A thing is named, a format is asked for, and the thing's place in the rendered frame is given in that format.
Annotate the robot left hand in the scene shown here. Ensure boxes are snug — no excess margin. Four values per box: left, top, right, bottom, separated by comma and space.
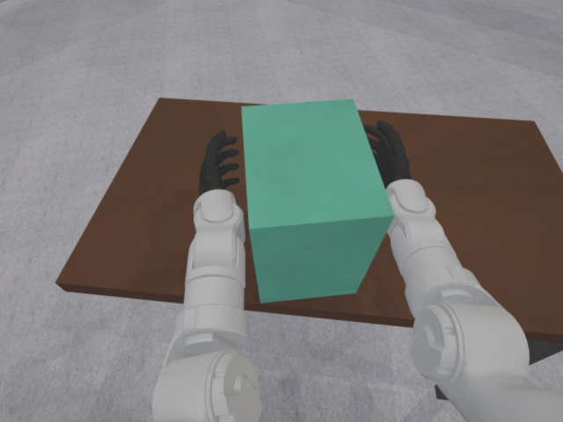
199, 130, 240, 196

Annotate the table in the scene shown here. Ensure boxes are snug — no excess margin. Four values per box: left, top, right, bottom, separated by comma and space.
55, 98, 563, 400

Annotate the right robot upper arm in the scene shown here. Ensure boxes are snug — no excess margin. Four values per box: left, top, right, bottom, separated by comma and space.
410, 302, 563, 422

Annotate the left robot forearm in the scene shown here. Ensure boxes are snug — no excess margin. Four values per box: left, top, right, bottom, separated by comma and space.
152, 189, 248, 415

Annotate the right robot forearm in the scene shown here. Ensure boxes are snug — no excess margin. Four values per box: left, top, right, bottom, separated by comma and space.
386, 179, 530, 369

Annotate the left robot upper arm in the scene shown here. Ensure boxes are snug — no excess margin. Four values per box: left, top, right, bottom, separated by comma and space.
152, 349, 262, 422

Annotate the carton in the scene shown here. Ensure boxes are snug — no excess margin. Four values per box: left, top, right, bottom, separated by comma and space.
241, 98, 395, 303

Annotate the robot right hand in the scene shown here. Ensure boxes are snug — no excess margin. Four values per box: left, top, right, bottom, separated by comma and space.
363, 120, 411, 190

